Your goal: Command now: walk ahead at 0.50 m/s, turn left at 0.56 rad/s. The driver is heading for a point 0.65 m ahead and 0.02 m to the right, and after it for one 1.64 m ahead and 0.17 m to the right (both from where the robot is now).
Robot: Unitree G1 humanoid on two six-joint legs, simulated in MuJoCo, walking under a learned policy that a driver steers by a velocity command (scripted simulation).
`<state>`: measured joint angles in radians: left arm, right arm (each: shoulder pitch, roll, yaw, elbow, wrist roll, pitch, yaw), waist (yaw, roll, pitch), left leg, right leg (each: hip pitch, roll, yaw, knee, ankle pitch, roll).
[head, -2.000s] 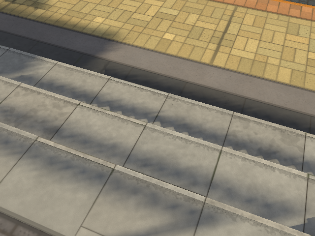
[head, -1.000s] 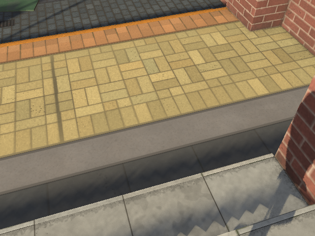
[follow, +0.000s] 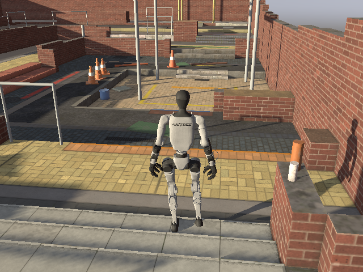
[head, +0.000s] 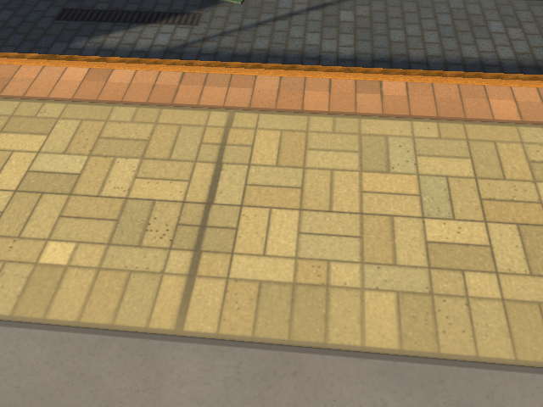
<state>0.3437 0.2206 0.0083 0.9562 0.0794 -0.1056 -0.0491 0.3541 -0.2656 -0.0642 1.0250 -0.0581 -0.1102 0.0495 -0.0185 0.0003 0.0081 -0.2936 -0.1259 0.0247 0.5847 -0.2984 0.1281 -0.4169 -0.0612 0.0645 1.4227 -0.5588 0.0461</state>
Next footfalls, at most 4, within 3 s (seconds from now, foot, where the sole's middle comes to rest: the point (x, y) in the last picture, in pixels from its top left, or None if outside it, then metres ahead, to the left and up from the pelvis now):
0.26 right None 0.37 -0.14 -0.86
0.72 left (237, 381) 0.62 0.13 -0.86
1.24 right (328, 371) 0.64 -0.12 -0.86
1.74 left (247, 351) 0.70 0.10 -0.86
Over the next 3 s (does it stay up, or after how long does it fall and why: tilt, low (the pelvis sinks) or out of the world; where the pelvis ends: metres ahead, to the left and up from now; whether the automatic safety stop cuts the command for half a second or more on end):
stays up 0.68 0.00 -0.09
